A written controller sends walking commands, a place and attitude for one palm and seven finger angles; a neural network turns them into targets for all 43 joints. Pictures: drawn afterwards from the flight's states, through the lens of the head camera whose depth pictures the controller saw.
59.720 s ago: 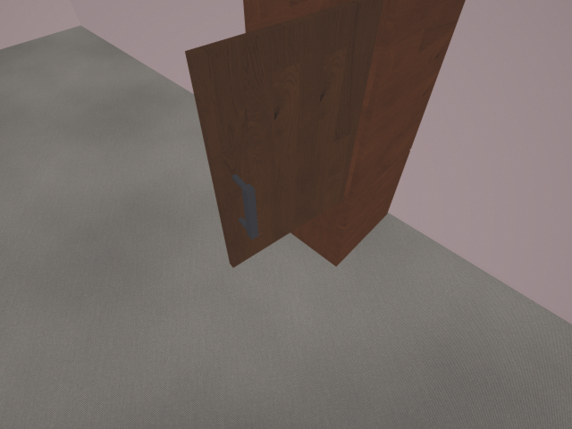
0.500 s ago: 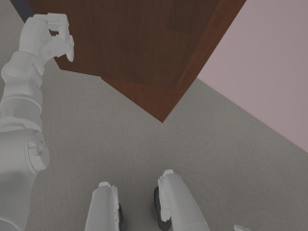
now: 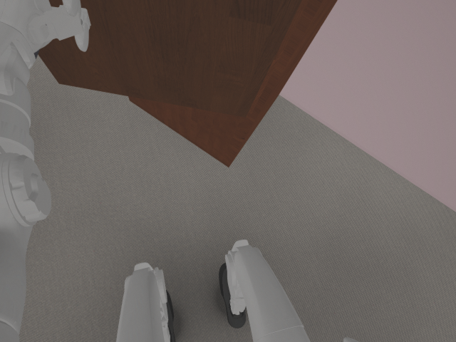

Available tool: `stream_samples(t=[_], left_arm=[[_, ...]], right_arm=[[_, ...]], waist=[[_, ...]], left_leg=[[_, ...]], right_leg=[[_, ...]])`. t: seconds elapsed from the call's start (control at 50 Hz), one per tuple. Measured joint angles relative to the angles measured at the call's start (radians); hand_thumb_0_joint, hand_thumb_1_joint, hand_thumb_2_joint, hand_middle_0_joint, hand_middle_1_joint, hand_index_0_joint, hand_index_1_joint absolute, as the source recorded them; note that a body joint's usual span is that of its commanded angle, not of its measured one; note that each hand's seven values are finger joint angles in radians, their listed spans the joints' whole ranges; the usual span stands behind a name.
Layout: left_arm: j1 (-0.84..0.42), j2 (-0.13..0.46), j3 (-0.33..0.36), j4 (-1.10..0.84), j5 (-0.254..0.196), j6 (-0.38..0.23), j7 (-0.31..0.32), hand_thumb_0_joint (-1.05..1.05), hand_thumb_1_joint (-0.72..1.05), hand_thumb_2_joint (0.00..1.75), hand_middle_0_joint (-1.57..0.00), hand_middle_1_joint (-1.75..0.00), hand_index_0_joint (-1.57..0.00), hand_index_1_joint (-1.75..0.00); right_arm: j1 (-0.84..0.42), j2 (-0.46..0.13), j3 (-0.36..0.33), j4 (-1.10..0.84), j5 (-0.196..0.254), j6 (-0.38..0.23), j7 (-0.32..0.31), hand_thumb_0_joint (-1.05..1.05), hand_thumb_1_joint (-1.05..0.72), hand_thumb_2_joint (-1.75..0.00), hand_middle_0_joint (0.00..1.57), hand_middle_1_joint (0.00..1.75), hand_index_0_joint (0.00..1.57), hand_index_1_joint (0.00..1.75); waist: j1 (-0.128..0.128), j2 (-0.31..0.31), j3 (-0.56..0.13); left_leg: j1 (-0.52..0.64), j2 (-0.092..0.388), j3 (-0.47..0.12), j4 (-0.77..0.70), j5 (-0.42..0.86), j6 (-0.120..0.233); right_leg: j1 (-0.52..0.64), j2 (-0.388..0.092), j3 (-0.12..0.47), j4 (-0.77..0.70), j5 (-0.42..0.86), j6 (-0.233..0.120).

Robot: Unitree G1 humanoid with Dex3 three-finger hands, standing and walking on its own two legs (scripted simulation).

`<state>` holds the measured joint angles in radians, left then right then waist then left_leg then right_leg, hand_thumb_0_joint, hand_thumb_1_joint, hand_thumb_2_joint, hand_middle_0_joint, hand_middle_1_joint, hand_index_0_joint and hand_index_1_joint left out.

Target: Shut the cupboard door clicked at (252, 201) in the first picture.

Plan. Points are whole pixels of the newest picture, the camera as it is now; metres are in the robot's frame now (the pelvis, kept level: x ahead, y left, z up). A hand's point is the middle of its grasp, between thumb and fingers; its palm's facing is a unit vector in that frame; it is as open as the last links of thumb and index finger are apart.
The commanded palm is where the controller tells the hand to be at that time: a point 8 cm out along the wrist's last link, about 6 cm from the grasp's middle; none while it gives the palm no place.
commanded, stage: push the door shut along its arc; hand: left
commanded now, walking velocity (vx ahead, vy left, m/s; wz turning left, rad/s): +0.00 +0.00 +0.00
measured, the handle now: out of the picture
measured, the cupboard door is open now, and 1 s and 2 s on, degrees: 27 21 21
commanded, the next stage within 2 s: pull the fist back off the door in 0.06 s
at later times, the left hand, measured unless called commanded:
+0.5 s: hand (102, 17) +0.60 +0.10 +0.07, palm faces -0.02 -1.00 -0.03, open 3.1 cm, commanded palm +0.56 +0.14 +0.07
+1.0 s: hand (96, 65) +0.52 +0.11 +0.07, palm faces -0.02 -1.00 -0.03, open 3.1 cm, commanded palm +0.49 +0.16 +0.07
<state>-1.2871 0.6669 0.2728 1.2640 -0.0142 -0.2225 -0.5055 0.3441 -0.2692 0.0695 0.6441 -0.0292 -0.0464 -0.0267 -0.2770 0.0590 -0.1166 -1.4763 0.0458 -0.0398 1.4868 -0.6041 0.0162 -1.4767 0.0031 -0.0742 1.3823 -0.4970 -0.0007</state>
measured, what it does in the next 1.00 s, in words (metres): stands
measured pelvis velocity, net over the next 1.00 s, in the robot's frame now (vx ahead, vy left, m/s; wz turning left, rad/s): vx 0.02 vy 0.00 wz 0.04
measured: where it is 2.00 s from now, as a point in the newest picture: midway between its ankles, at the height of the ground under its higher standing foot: (200, 320)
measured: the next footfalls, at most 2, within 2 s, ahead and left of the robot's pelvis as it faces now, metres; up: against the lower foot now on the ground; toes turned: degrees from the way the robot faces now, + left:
none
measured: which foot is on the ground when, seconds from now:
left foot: down 0.00-1.00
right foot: down 0.00-1.00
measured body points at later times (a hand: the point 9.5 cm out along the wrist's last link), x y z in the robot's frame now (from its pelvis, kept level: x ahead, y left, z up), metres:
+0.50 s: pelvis +0.00 +0.00 +0.01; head +0.21 +0.01 +0.41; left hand +0.60 +0.16 +0.07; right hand -0.04 -0.23 -0.10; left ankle +0.03 +0.11 -0.57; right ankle +0.07 -0.13 -0.57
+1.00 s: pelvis +0.02 +0.00 +0.04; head +0.18 +0.01 +0.46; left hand +0.51 +0.17 +0.07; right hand +0.07 -0.28 -0.08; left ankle +0.03 +0.11 -0.57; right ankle +0.07 -0.13 -0.57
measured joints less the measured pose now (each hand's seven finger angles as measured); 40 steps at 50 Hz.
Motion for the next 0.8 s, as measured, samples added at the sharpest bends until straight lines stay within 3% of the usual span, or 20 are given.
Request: stream_samples(t=[0.18,0.2,0.28,0.32,0.36,0.42,0.56,0.8], left_arm=[[-0.087,0.008,-0.05,0.037,0.015,0.028,0.02,0.05,0.97,0.98,-1.3,-1.5,-1.3,-1.49],[-0.091,-0.003,-0.025,0.037,0.013,0.033,0.044,0.05,0.97,0.98,-1.3,-1.5,-1.3,-1.49],[-0.074,-0.091,0.085,0.01,-0.004,0.009,0.31,0.04,0.9,0.95,-1.3,-1.5,-1.3,-1.49],[-0.044,-0.121,0.1,-0.019,0.041,-0.035,0.434,0.04,0.89,0.93,-1.3,-1.5,-1.3,-1.49],[-0.009,-0.132,0.087,-0.037,0.094,-0.073,0.496,0.03,0.89,0.92,-1.3,-1.5,-1.3,-1.5],[0.035,-0.145,0.077,-0.041,0.111,-0.093,0.494,0.03,0.89,0.91,-1.3,-1.5,-1.3,-1.5],[0.143,-0.192,0.116,-0.054,0.053,-0.129,0.456,0.02,0.9,0.91,-1.3,-1.5,-1.3,-1.49],[0.316,-0.304,0.048,-0.106,-0.002,-0.244,0.441,0.02,0.9,0.9,-1.3,-1.5,-1.3,-1.49]], right_arm=[[-0.009,-0.006,-0.003,0.016,-0.012,-0.032,-0.005,0.0,-0.91,-0.9,0.2,0.3,0.2,0.3],[-0.003,-0.007,-0.004,0.008,-0.018,-0.032,-0.004,0.0,-0.91,-0.9,0.2,0.3,0.2,0.3],[0.028,0.0,-0.005,-0.024,-0.05,-0.028,0.037,0.0,-0.91,-0.9,0.2,0.3,0.2,0.3],[0.038,0.011,-0.006,-0.033,-0.065,-0.02,0.068,0.0,-0.91,-0.9,0.2,0.3,0.2,0.3],[0.045,0.025,-0.007,-0.035,-0.07,-0.003,0.094,0.0,-0.91,-0.9,0.2,0.3,0.2,0.3],[0.052,0.044,-0.004,-0.029,-0.062,0.028,0.11,0.0,-0.91,-0.9,0.2,0.3,0.2,0.3],[0.081,0.054,-0.006,-0.024,-0.044,0.048,0.105,0.0,-0.91,-0.9,0.2,0.3,0.2,0.3],[0.046,0.011,-0.06,-0.034,-0.03,0.077,0.097,0.0,-0.91,-0.9,0.2,0.3,0.2,0.3]], waist=[[-0.029,-0.004,-0.004],[-0.028,0.0,-0.005],[-0.019,0.004,-0.01],[-0.02,0.006,-0.011],[-0.022,0.01,-0.008],[-0.02,0.014,-0.001],[0.002,0.026,-0.009],[0.065,-0.003,-0.028]], left_leg=[[-0.038,-0.003,-0.016,0.024,0.0,-0.002],[-0.045,-0.002,-0.019,0.027,0.0,-0.002],[-0.055,0.001,-0.015,0.025,0.002,-0.003],[-0.053,0.001,-0.011,0.017,0.006,-0.004],[-0.043,0.001,-0.006,0.006,0.008,-0.004],[-0.013,0.002,0.002,-0.017,0.012,-0.004],[0.088,0.005,0.021,-0.094,0.022,-0.005],[0.196,-0.01,0.031,-0.147,0.021,-0.007]], right_leg=[[-0.028,-0.002,-0.015,0.014,0.0,-0.003],[-0.033,-0.002,-0.017,0.015,0.001,-0.003],[-0.045,0.002,-0.013,0.011,0.006,0.0],[-0.046,0.002,-0.009,0.007,0.009,0.001],[-0.039,0.001,-0.004,0.0,0.011,0.001],[-0.014,0.003,0.003,-0.018,0.014,0.001],[0.075,0.008,0.02,-0.082,0.022,0.001],[0.173,-0.007,0.03,-0.108,0.004,0.0]])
